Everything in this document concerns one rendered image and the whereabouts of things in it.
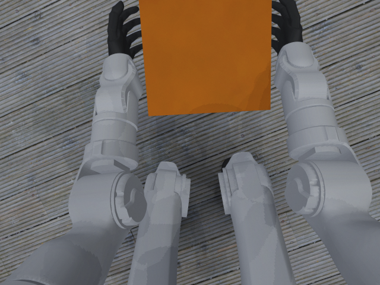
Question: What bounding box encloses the robot left hand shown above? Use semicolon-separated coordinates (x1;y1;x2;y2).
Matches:
107;1;143;60

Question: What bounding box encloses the carton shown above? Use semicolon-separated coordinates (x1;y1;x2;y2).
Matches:
139;0;272;116

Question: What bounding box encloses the robot left shin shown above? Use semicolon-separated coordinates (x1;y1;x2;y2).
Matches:
144;161;181;196

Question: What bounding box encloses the robot left upper arm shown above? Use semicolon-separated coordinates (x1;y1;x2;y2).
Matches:
0;171;147;285

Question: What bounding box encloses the right robot thigh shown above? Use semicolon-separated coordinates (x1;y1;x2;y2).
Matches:
218;160;297;285

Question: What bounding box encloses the robot left forearm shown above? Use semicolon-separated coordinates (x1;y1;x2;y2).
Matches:
68;53;144;216

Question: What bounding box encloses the robot right hand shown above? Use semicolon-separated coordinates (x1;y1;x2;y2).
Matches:
271;0;303;56

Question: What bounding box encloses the robot right forearm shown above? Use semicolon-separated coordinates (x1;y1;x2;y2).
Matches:
274;42;372;200

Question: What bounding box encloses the robot right upper arm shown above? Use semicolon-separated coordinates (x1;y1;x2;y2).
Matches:
284;160;380;285

